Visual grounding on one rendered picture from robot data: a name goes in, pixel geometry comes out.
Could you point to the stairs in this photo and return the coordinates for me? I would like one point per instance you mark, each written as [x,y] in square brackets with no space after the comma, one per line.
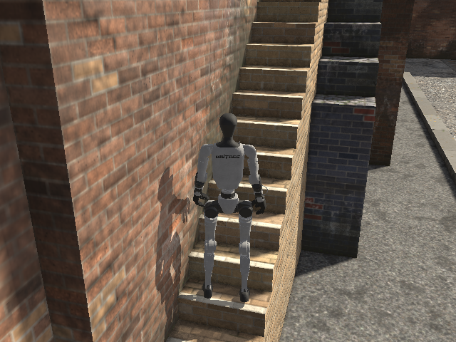
[273,109]

